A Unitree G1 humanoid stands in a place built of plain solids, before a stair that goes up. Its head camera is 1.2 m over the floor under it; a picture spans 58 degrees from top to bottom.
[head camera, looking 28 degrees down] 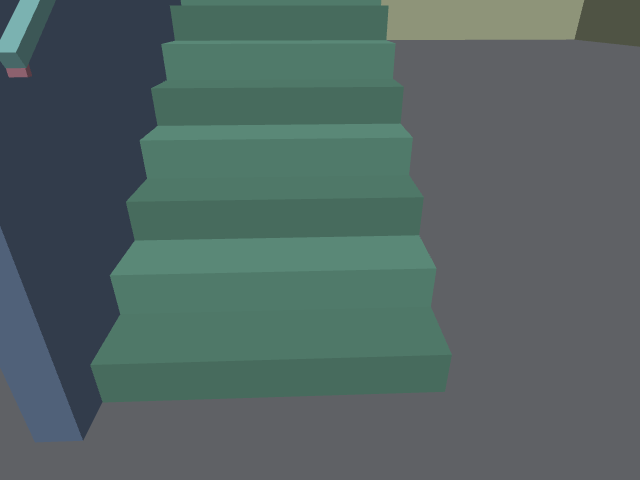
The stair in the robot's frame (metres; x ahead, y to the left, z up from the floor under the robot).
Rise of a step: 0.17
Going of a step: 0.27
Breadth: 1.20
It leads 2 degrees to the left of straight ahead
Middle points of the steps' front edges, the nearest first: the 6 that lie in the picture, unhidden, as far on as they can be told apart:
1.08 0.15 0.18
1.35 0.16 0.35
1.62 0.18 0.52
1.89 0.19 0.70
2.16 0.20 0.87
2.43 0.21 1.05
